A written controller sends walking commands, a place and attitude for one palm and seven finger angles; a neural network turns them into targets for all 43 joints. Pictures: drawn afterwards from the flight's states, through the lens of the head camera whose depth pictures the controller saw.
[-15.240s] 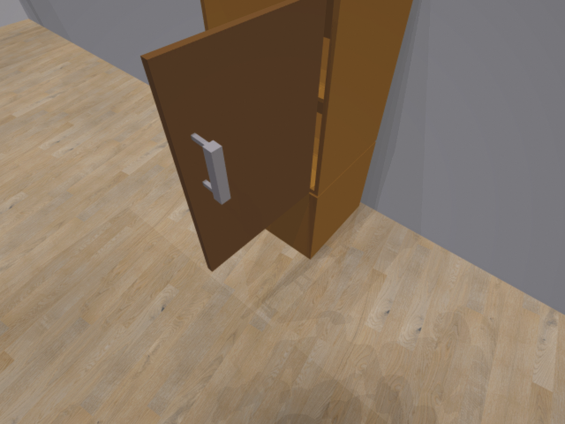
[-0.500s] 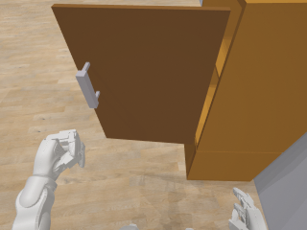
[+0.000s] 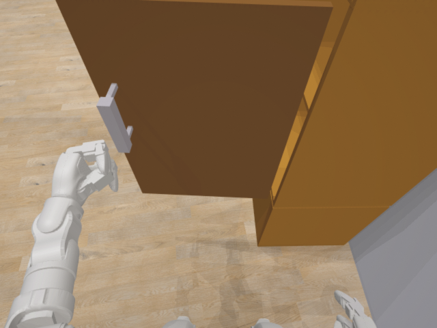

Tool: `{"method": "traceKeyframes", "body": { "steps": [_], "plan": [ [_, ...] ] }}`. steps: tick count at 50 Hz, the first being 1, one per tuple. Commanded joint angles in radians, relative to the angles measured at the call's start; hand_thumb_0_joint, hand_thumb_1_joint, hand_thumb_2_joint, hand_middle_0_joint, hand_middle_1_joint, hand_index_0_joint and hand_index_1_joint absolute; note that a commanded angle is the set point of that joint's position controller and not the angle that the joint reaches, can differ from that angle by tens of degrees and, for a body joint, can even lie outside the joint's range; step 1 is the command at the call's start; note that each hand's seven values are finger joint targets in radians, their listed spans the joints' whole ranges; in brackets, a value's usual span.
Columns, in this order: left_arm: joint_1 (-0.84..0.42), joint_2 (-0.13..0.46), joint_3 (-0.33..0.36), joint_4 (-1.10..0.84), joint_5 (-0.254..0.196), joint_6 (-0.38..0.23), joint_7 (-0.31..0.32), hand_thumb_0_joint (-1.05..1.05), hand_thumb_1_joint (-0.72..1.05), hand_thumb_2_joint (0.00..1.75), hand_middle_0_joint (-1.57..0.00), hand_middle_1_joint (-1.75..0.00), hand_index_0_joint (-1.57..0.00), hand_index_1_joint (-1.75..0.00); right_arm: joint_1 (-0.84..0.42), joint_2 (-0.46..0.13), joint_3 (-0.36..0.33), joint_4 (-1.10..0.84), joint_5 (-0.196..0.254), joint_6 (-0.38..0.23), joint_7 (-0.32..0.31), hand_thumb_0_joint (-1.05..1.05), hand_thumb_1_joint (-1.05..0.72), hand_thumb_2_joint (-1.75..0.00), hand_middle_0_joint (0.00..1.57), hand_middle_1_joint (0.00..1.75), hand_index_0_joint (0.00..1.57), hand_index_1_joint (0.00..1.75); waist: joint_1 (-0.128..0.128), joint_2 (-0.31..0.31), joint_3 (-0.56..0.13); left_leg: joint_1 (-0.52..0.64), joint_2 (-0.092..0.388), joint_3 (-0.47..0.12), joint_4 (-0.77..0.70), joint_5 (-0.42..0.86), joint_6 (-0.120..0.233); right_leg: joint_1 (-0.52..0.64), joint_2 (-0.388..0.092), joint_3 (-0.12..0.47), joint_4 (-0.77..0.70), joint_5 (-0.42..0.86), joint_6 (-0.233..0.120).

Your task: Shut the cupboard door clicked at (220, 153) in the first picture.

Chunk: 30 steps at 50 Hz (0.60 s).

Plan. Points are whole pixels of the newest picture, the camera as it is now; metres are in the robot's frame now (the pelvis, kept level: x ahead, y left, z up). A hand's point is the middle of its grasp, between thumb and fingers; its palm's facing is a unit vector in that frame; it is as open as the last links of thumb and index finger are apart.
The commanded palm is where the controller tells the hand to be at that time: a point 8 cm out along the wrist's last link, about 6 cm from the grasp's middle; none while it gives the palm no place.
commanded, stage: bring the fist close to the handle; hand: left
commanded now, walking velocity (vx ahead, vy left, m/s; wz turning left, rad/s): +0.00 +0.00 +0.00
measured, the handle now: (119, 119) +0.50 +0.23 +0.07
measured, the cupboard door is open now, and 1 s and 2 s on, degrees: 86 85 67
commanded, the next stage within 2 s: push the door shut along its arc in 0.62 s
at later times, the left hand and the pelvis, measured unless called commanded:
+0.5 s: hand (115, 154) +0.41 +0.21 +0.07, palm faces +0.01 -1.00 -0.01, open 3.1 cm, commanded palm +0.38 +0.26 +0.07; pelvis +0.00 +0.00 +0.00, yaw -1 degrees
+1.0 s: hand (118, 145) +0.42 +0.21 +0.08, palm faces -0.05 -1.00 -0.02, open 3.1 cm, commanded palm +0.41 +0.26 +0.07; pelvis +0.00 +0.00 -0.01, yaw +0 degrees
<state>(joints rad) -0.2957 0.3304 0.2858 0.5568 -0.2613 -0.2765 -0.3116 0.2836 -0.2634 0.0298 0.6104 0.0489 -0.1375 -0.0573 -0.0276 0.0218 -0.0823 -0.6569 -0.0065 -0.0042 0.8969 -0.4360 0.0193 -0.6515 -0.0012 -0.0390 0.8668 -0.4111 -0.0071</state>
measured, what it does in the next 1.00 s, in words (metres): stands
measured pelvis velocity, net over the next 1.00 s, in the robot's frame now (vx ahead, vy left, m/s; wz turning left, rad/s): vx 0.00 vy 0.00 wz -0.01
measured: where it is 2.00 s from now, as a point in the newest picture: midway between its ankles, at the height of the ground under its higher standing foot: outside the picture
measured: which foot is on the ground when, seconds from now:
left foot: down 0.00-1.00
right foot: down 0.00-1.00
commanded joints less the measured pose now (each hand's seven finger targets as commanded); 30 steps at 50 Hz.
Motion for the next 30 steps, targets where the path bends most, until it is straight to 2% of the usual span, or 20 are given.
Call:
{"method": "traceKeyframes", "body": {
  "steps": [1,7,8,10,11,12,13,15,18,19,20,21,23,24,25,26,27,28,29,30],
  "plan": [
    [-0.392,0.211,0.048,-0.156,0.001,-0.074,0.000,0.00,0.90,0.90,-1.30,-1.50,-1.30,-1.50,0.028,-0.141,-0.062,-0.113,-0.001,-0.033,-0.010,0.00,-0.90,-0.90,0.20,0.30,0.20,0.30,-0.014,0.062,-0.335,0.179,0.008,-0.035,-0.127,0.346,-0.010,0.138,0.010,0.007,-0.077,0.310,-0.020],
    [-0.525,0.237,0.062,-0.015,0.023,-0.083,0.019,0.00,0.90,0.90,-1.30,-1.50,-1.30,-1.50,0.065,-0.151,-0.066,-0.090,-0.005,-0.003,-0.003,0.00,-0.90,-0.90,0.20,0.30,0.20,0.30,-0.035,0.030,-0.332,0.158,0.011,-0.040,-0.120,0.322,-0.009,0.099,0.014,0.005,-0.078,0.284,-0.018],
    [-0.553,0.289,0.103,0.007,0.030,-0.089,0.025,0.00,0.90,0.90,-1.30,-1.50,-1.30,-1.50,0.075,-0.158,-0.068,-0.080,-0.008,0.005,-0.005,0.00,-0.90,-0.90,0.20,0.30,0.20,0.30,-0.029,0.034,-0.340,0.155,0.013,-0.046,-0.117,0.331,-0.010,0.104,0.015,0.005,-0.072,0.288,-0.021],
    [-0.568,0.297,0.108,0.038,0.037,-0.097,0.021,0.00,0.90,0.90,-1.30,-1.50,-1.30,-1.50,0.081,-0.155,-0.068,-0.085,-0.009,0.015,-0.001,0.00,-0.90,-0.90,0.20,0.30,0.20,0.30,-0.030,0.023,-0.372,0.143,0.010,-0.037,-0.113,0.330,-0.007,0.123,0.015,0.013,-0.071,0.299,-0.017],
    [-0.596,0.299,0.105,0.062,0.040,-0.101,0.019,0.00,0.90,0.90,-1.30,-1.50,-1.30,-1.50,0.088,-0.155,-0.067,-0.081,-0.008,0.020,-0.001,0.00,-0.90,-0.90,0.20,0.30,0.20,0.30,-0.039,0.024,-0.370,0.136,0.011,-0.032,-0.108,0.328,-0.004,0.117,0.016,0.014,-0.071,0.302,-0.016],
    [-0.596,0.310,0.115,0.076,0.043,-0.108,0.015,0.00,0.90,0.90,-1.30,-1.50,-1.30,-1.50,0.092,-0.154,-0.069,-0.080,-0.009,0.024,0.002,0.00,-0.90,-0.90,0.20,0.30,0.20,0.30,-0.032,0.038,-0.373,0.135,0.011,-0.031,-0.107,0.332,-0.006,0.119,0.016,0.015,-0.070,0.304,-0.018],
    [-0.551,0.321,0.133,0.075,0.041,-0.112,0.011,0.00,0.90,0.90,-1.30,-1.50,-1.30,-1.50,0.098,-0.157,-0.071,-0.086,-0.012,0.029,0.004,0.00,-0.90,-0.90,0.20,0.30,0.20,0.30,-0.013,0.068,-0.393,0.153,0.010,-0.034,-0.105,0.375,-0.008,0.133,0.017,0.015,-0.064,0.328,-0.023],
    [-0.498,0.281,0.106,0.048,0.033,-0.117,-0.001,0.00,0.90,0.90,-1.30,-1.50,-1.30,-1.50,0.101,-0.151,-0.073,-0.104,-0.009,0.035,0.013,0.00,-0.90,-0.90,0.20,0.30,0.20,0.30,-0.011,0.066,-0.424,0.190,0.016,-0.035,-0.107,0.444,-0.011,0.137,0.020,0.011,-0.065,0.358,-0.020],
    [-0.474,0.294,0.126,0.046,0.016,-0.116,-0.004,0.00,0.90,0.90,-1.30,-1.50,-1.30,-1.50,0.108,-0.156,-0.079,-0.103,-0.009,0.049,0.014,0.00,-0.90,-0.90,0.20,0.30,0.20,0.30,-0.017,0.019,-0.394,0.161,0.017,-0.030,-0.105,0.439,-0.004,0.154,0.025,0.011,-0.074,0.376,-0.016],
    [-0.479,0.307,0.137,0.028,0.015,-0.119,-0.003,0.00,0.90,0.90,-1.30,-1.50,-1.30,-1.50,0.108,-0.156,-0.080,-0.104,-0.006,0.051,0.014,0.00,-0.90,-0.90,0.20,0.30,0.20,0.30,-0.019,0.021,-0.392,0.153,0.017,-0.026,-0.111,0.421,-0.004,0.152,0.024,0.012,-0.077,0.369,-0.014],
    [-0.472,0.283,0.115,0.018,0.016,-0.119,-0.006,0.00,0.90,0.90,-1.30,-1.50,-1.30,-1.50,0.102,-0.152,-0.079,-0.109,-0.004,0.053,0.015,0.00,-0.90,-0.90,0.20,0.30,0.20,0.30,-0.021,0.040,-0.379,0.152,0.015,-0.021,-0.116,0.401,-0.003,0.149,0.024,0.013,-0.082,0.356,-0.014],
    [-0.480,0.282,0.119,0.003,0.010,-0.121,-0.002,0.00,0.90,0.90,-1.30,-1.50,-1.30,-1.50,0.098,-0.150,-0.080,-0.112,-0.004,0.054,0.015,0.00,-0.90,-0.90,0.20,0.30,0.20,0.30,-0.023,0.027,-0.372,0.142,0.012,-0.017,-0.119,0.372,0.000,0.156,0.024,0.014,-0.088,0.348,-0.013],
    [-0.477,0.311,0.138,0.000,0.016,-0.123,0.004,0.00,0.90,0.90,-1.30,-1.50,-1.30,-1.50,0.099,-0.155,-0.080,-0.108,-0.005,0.059,0.009,0.00,-0.90,-0.90,0.20,0.30,0.20,0.30,-0.023,0.045,-0.360,0.139,0.011,-0.018,-0.121,0.354,0.002,0.155,0.025,0.017,-0.089,0.339,-0.016],
    [-0.515,0.307,0.123,-0.013,0.020,-0.129,0.004,0.00,0.90,0.90,-1.30,-1.50,-1.30,-1.50,0.098,-0.152,-0.078,-0.103,-0.004,0.060,0.008,0.00,-0.90,-0.90,0.20,0.30,0.20,0.30,-0.037,0.046,-0.362,0.141,0.012,-0.020,-0.124,0.334,0.002,0.143,0.023,0.016,-0.091,0.320,-0.014],
    [-0.501,0.303,0.125,0.009,0.021,-0.129,0.005,0.00,0.90,0.90,-1.30,-1.50,-1.30,-1.50,0.098,-0.151,-0.079,-0.102,-0.003,0.061,0.007,0.00,-0.90,-0.90,0.20,0.30,0.20,0.30,-0.033,0.029,-0.349,0.134,0.013,-0.021,-0.129,0.321,0.002,0.141,0.026,0.016,-0.094,0.307,-0.015],
    [-0.537,0.287,0.100,0.003,0.023,-0.133,0.004,0.00,0.90,0.90,-1.30,-1.50,-1.30,-1.50,0.093,-0.150,-0.076,-0.100,-0.002,0.059,0.005,0.00,-0.90,-0.90,0.20,0.30,0.20,0.30,-0.046,0.043,-0.335,0.135,0.013,-0.021,-0.131,0.298,0.002,0.123,0.026,0.016,-0.097,0.287,-0.014],
    [-0.566,0.272,0.083,0.005,0.024,-0.135,0.003,0.00,0.90,0.90,-1.30,-1.50,-1.30,-1.50,0.092,-0.149,-0.076,-0.095,-0.001,0.057,0.003,0.00,-0.90,-0.90,0.20,0.30,0.20,0.30,-0.053,0.054,-0.341,0.141,0.012,-0.022,-0.130,0.274,0.003,0.109,0.025,0.016,-0.099,0.263,-0.014],
    [-0.605,0.294,0.095,-0.005,0.027,-0.141,0.005,0.00,0.90,0.90,-1.30,-1.50,-1.30,-1.50,0.093,-0.152,-0.077,-0.088,-0.004,0.057,0.000,0.00,-0.90,-0.90,0.20,0.30,0.20,0.30,-0.054,0.078,-0.345,0.158,0.013,-0.026,-0.124,0.280,0.003,0.103,0.024,0.018,-0.097,0.267,-0.018],
    [-0.586,0.318,0.118,0.009,0.027,-0.142,0.007,0.00,0.90,0.90,-1.30,-1.50,-1.30,-1.50,0.097,-0.153,-0.078,-0.087,-0.005,0.057,-0.001,0.00,-0.90,-0.90,0.20,0.30,0.20,0.30,-0.045,0.074,-0.364,0.163,0.013,-0.029,-0.124,0.289,0.001,0.114,0.025,0.019,-0.095,0.271,-0.018],
    [-0.571,0.300,0.108,0.005,0.024,-0.145,0.005,0.00,0.90,0.90,-1.30,-1.50,-1.30,-1.50,0.094,-0.150,-0.076,-0.091,-0.004,0.056,0.000,0.00,-0.90,-0.90,0.20,0.30,0.20,0.30,-0.044,0.057,-0.383,0.170,0.012,-0.028,-0.124,0.303,0.002,0.129,0.025,0.019,-0.095,0.286,-0.017]
  ]
}}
